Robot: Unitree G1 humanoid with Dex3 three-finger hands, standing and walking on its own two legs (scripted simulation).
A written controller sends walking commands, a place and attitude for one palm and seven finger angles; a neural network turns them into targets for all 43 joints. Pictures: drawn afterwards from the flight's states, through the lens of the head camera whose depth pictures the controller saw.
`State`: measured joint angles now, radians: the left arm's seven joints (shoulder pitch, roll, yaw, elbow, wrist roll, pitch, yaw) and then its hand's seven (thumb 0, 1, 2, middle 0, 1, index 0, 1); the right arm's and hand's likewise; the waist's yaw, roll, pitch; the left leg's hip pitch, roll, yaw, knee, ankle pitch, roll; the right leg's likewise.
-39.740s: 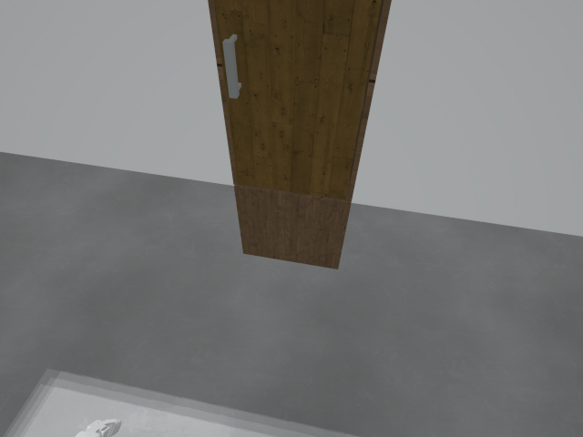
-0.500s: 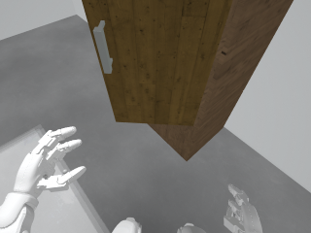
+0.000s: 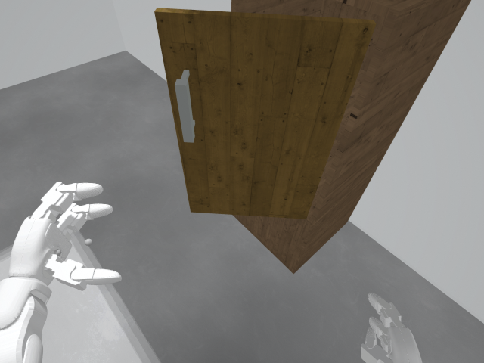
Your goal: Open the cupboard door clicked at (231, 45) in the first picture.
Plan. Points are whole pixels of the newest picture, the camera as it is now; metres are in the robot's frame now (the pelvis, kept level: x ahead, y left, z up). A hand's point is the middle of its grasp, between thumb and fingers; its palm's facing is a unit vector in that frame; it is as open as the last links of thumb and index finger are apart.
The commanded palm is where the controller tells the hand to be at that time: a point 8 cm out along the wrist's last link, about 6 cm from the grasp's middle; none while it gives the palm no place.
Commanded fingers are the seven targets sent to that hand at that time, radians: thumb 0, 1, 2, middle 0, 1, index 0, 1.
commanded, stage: raise the hand with hooked fingers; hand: left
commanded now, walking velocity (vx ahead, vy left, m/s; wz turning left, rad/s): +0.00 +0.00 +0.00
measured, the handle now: (187, 107) +0.57 +0.16 +0.11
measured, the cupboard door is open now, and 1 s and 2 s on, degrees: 45 45 45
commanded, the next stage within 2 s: move the hooked fingers beside the handle in 0.90 s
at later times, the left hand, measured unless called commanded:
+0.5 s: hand (73, 195) +0.31 +0.27 +0.14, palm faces +0.05 -1.00 -0.04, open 14.0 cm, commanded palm +0.26 +0.31 +0.14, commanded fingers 0.00 -0.50 0.30 -0.30 -1.20 -0.30 -1.20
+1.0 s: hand (99, 199) +0.30 +0.23 +0.14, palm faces +0.05 -1.00 -0.03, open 14.0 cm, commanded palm +0.27 +0.28 +0.14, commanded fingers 0.00 -0.50 0.30 -0.30 -1.20 -0.30 -1.20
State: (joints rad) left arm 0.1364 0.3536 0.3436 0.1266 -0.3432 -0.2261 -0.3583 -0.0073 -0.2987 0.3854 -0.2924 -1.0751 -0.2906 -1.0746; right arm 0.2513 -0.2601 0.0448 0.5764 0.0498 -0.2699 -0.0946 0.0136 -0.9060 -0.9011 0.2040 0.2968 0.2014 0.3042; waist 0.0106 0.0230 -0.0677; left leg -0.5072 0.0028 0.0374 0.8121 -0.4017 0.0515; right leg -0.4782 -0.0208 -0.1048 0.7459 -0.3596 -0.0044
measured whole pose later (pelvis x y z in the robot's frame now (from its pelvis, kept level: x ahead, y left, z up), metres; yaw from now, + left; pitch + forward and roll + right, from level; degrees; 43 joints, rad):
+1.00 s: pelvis +0.01 -0.03 +0.02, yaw -1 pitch +3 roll +0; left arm -0.10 0.41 0.43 0.37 -0.34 -0.09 -0.45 -0.02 -0.50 0.30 -0.31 -1.20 -0.30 -1.20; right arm 0.26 -0.28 0.06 0.61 0.06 -0.22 -0.12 0.01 -0.91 -0.90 0.21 0.30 0.20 0.30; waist 0.02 0.05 -0.04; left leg -0.34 0.02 0.04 0.62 -0.32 0.01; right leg -0.34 0.01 -0.10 0.60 -0.31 -0.04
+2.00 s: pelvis +0.01 -0.01 +0.01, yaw -2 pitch +9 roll -1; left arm -0.61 0.48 0.41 0.90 -0.20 -0.23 -0.36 -0.02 -0.50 0.30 -0.30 -1.20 -0.30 -1.20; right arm 0.37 -0.28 0.04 0.64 0.05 -0.09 -0.07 0.01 -0.91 -0.90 0.21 0.30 0.20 0.30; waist -0.07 0.01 -0.06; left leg -0.49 0.01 0.07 0.68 -0.35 0.04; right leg -0.49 0.00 -0.07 0.64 -0.30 -0.01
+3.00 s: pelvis +0.02 -0.01 +0.00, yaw -4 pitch +17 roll -3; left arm -0.85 0.66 0.51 1.16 -0.13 -0.29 -0.40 -0.02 -0.50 0.30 -0.30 -1.20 -0.30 -1.20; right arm 0.46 -0.29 0.04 0.61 0.02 0.07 -0.05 0.01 -0.91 -0.90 0.21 0.30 0.20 0.30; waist -0.15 0.01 -0.08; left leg -0.67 0.05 0.07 0.78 -0.40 0.04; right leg -0.65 0.03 -0.06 0.68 -0.32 -0.01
